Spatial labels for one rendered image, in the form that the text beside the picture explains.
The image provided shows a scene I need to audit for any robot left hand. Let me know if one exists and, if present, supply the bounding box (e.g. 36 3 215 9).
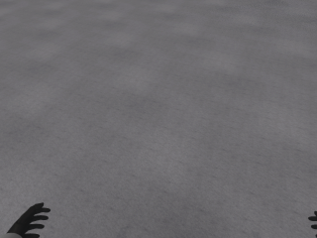
7 202 51 238

